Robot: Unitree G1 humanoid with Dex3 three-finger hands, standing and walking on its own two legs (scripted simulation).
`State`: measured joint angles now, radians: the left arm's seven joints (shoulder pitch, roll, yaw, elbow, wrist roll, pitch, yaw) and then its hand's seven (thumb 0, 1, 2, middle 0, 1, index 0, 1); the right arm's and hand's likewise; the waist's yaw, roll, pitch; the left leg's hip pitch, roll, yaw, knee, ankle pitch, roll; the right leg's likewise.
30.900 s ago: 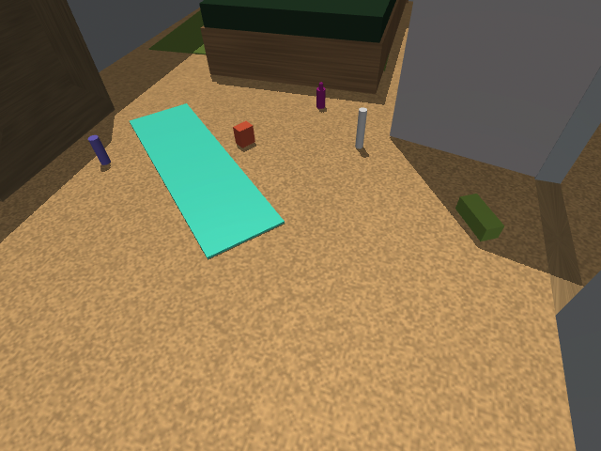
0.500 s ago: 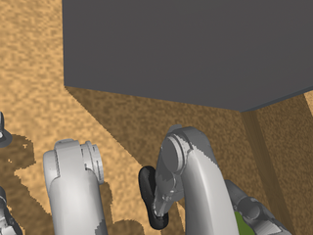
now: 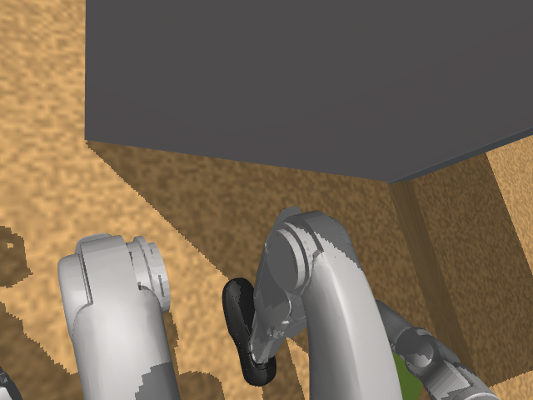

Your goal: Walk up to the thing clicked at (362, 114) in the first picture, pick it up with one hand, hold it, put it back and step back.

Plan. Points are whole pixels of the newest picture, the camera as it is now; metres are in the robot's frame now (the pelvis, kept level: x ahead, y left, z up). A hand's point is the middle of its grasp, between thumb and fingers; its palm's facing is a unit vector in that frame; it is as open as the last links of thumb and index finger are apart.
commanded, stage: lower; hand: left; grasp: from the side
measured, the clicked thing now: out of the picture +0.38 +0.34 -0.16
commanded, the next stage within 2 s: loosen in 0.20 s
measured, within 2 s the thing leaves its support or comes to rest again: rests again in 0.34 s
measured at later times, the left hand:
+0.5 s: hand out of the picture +0.38 +0.32 -0.15, palm faces +0.48 -0.88 -0.01, open 6.2 cm
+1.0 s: hand out of the picture +0.38 +0.32 -0.15, palm faces +0.47 -0.88 +0.00, open 16.6 cm
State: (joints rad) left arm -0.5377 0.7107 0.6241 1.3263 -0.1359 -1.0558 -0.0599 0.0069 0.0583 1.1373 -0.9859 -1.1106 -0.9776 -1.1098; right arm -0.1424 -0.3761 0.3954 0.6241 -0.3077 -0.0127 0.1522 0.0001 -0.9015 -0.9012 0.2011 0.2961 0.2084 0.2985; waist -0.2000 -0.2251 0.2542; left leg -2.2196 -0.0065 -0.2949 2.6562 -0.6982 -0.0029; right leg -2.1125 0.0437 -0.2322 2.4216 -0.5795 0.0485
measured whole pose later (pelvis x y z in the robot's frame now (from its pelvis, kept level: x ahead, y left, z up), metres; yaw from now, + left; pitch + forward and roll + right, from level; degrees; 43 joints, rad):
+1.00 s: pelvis +0.00 +0.00 +0.00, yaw -1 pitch +12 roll -16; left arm -0.51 0.73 0.58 1.31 -0.15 -1.10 -0.04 -0.01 -0.55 0.10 -0.26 -0.16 -0.26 -0.16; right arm -0.15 -0.38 0.43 0.60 -0.32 -0.02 0.16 0.00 -0.92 -0.90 0.20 0.30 0.21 0.30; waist -0.19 -0.25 0.27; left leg -2.21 0.00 -0.32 2.67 -0.70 0.01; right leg -2.09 0.06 -0.25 2.41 -0.57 0.06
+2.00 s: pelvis +0.03 -0.01 +0.21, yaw +10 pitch +32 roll -4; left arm -0.05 0.46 0.34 0.45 0.01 -0.01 0.05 -0.01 -0.46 0.11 -0.07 -0.07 -0.07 -0.08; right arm 0.07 -0.27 0.00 0.56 0.06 0.09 -0.03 0.01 -0.90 -0.90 0.20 0.30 0.21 0.30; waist -0.01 0.01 -0.13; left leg -1.81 0.02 -0.06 1.91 -0.66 0.00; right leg -1.79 0.01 -0.05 1.85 -0.62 0.01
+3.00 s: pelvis +0.10 +0.00 +0.44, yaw +13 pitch +7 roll -2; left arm 0.47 0.21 -0.01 0.01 -0.02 0.27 0.15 -0.01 -0.55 0.06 -0.05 -0.06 -0.05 -0.06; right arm 0.27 -0.21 0.04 0.48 0.02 -0.11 -0.19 0.01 -0.90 -0.90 0.20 0.30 0.21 0.30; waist -0.02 0.04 -0.10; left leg -0.63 0.02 -0.04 0.97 -0.47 -0.01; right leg -0.61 0.01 -0.05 0.92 -0.44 0.00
